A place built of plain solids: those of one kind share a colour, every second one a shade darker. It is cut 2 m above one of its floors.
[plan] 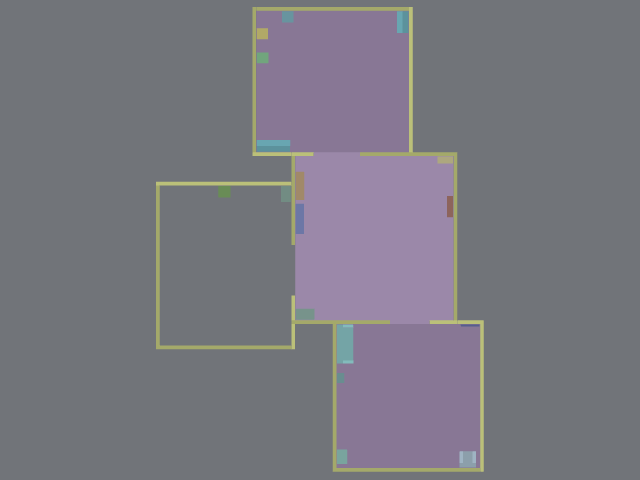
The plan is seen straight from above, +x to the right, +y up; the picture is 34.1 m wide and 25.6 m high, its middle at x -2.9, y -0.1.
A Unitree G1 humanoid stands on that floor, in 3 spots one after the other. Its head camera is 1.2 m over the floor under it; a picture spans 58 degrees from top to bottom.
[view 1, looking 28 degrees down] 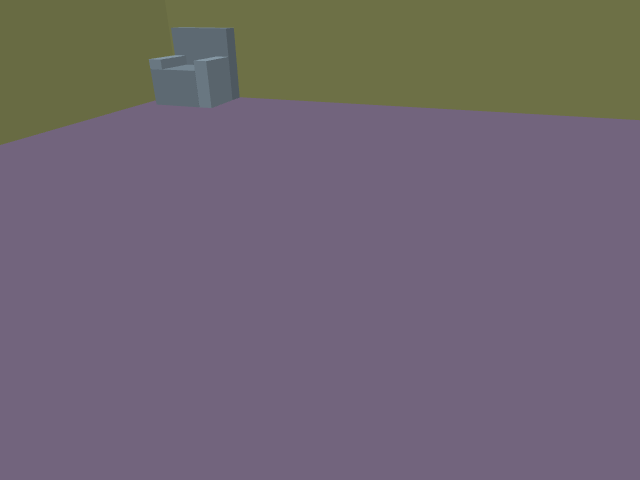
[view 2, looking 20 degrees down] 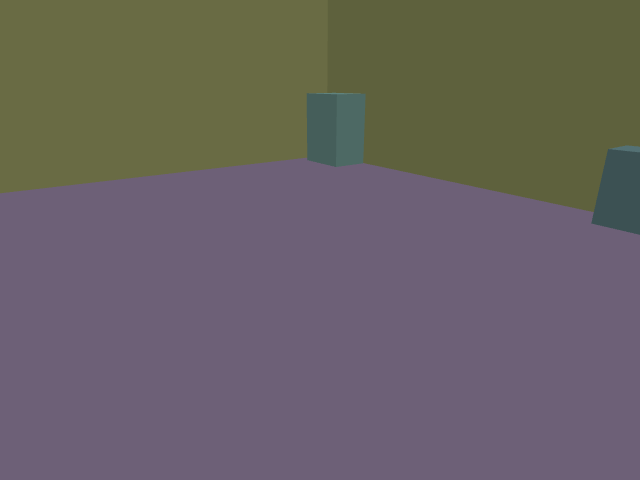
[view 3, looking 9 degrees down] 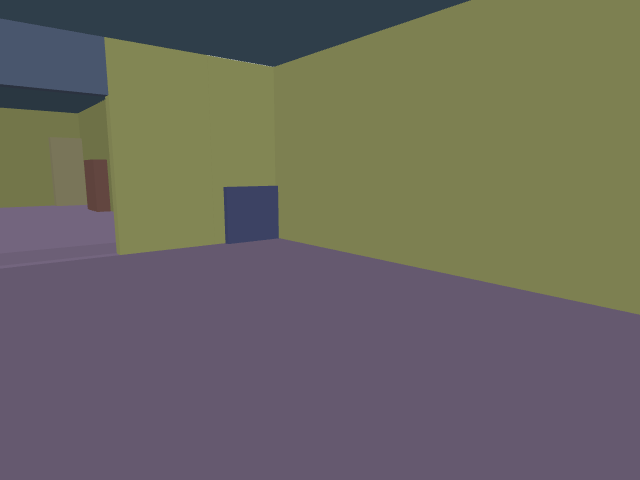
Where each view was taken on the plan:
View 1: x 1.31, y -5.95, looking -73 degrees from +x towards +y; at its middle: floor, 2.56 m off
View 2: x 2.57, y -6.16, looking -126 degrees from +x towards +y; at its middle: floor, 3.51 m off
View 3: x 1.31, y -11.21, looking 51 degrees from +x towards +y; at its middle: wall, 6.97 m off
